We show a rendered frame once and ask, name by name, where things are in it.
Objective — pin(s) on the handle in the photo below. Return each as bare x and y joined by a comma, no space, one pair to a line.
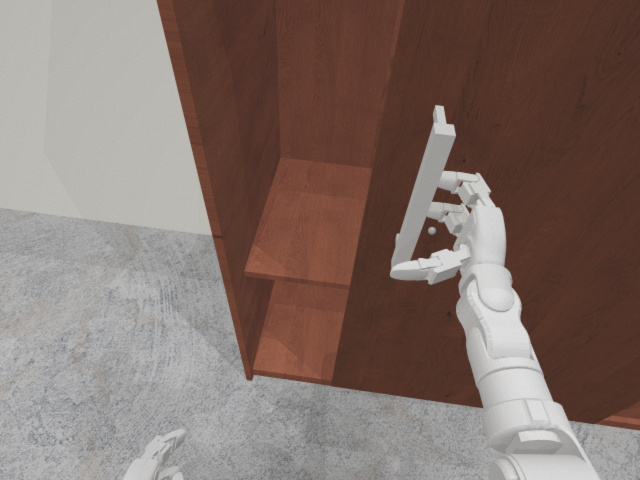
437,151

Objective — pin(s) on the left robot hand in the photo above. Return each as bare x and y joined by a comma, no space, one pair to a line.
157,452

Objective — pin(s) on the right robot forearm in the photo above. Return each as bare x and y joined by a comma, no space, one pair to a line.
520,415

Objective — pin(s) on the right robot hand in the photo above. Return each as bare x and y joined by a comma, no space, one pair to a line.
483,231

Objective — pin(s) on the robot right upper arm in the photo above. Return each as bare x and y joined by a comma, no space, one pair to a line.
540,467

